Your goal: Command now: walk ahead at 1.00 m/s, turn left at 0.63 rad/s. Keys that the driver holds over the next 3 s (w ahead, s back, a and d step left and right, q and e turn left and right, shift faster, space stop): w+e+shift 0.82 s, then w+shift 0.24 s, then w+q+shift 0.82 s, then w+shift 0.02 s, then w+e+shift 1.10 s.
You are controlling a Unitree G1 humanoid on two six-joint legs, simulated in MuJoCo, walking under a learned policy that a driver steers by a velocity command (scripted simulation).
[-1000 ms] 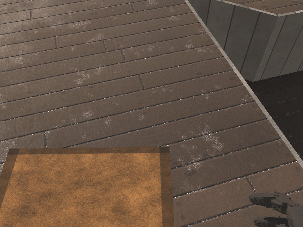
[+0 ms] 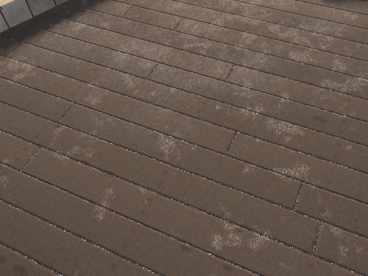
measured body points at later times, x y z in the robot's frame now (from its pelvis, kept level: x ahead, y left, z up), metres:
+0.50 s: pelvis +0.42 -0.13 +0.02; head +0.45 -0.14 +0.47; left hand +0.63 +0.10 -0.08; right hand +0.39 -0.42 -0.10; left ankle +0.19 +0.02 -0.56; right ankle +0.49 -0.21 -0.69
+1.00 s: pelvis +0.87 -0.26 +0.04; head +0.89 -0.27 +0.49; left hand +1.14 -0.09 -0.06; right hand +0.79 -0.55 -0.06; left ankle +0.96 -0.16 -0.69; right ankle +0.72 -0.28 -0.59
